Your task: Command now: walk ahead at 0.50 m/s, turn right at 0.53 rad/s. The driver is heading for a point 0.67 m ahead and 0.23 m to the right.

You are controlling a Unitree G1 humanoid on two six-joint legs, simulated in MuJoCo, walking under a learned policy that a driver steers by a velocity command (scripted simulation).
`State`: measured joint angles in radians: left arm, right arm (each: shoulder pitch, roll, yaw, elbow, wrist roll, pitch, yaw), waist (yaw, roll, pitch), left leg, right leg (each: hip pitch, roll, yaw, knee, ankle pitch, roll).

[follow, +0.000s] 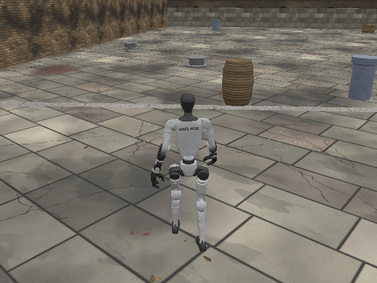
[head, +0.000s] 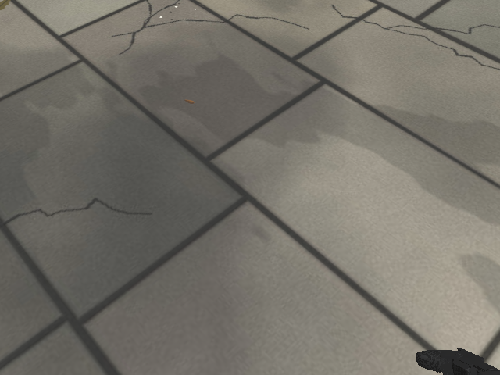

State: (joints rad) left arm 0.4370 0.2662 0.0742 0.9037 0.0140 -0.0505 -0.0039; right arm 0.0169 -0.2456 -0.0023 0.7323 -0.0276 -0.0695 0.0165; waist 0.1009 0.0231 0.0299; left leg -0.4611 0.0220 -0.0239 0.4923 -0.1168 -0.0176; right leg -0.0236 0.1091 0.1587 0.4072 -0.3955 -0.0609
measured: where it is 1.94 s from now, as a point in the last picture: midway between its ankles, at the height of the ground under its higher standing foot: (361, 319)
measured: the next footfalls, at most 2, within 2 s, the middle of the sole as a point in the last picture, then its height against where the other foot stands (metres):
right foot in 0.54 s outside the picture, level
left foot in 1.06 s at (341, 282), level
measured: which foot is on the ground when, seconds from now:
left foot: down 0.00-0.56, up 0.58-1.00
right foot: down 0.00-0.02, up 0.04-0.52, down 0.54-1.00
